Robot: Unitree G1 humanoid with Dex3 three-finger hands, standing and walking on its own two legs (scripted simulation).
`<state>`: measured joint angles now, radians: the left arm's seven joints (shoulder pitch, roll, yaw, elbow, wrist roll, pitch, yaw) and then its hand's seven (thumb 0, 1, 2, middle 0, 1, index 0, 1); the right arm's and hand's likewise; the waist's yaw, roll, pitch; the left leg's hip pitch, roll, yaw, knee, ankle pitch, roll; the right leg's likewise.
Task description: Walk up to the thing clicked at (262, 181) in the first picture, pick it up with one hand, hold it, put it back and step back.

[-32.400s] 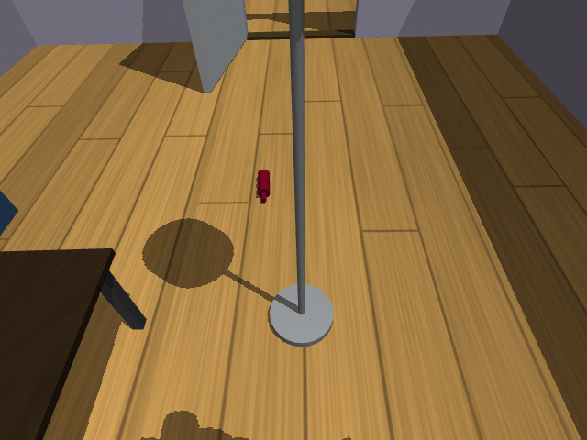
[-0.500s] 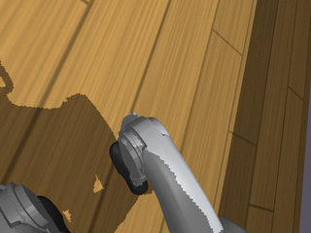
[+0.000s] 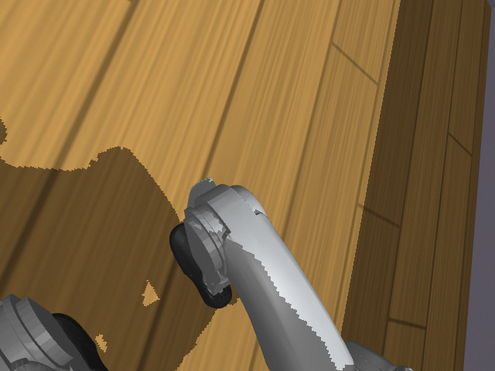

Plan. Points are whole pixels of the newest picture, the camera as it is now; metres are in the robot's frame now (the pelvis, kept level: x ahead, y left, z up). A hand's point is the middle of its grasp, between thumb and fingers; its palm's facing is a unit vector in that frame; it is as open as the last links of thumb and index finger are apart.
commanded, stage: close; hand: left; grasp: from above
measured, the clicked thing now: out of the picture +0.46 +0.32 -0.30
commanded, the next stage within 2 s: settle in 1.38 s
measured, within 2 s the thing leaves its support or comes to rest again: leaves its support in 1.86 s
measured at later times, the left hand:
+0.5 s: hand out of the picture +0.48 +0.30 -0.27, palm faces -0.24 -0.37 -0.90, open 10.5 cm
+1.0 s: hand out of the picture +0.48 +0.31 -0.27, palm faces -0.25 -0.36 -0.90, open 9.8 cm
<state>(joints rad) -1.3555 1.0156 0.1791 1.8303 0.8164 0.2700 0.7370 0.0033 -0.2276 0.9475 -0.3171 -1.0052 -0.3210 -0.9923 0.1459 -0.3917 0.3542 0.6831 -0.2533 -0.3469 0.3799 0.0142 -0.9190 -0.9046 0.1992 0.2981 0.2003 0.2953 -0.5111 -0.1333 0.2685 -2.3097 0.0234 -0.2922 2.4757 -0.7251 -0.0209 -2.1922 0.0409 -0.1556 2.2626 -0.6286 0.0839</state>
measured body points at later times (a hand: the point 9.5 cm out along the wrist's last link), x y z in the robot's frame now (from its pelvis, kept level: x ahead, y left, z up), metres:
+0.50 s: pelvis +0.00 +0.00 +0.00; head +0.32 +0.11 +0.30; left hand +0.49 +0.31 -0.22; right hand -0.01 -0.24 -0.03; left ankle +0.06 +0.13 -0.30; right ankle +0.13 -0.13 -0.30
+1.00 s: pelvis +0.00 +0.00 +0.00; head +0.31 +0.11 +0.30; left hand +0.49 +0.32 -0.22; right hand -0.01 -0.24 -0.03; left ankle +0.06 +0.13 -0.30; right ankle +0.13 -0.13 -0.30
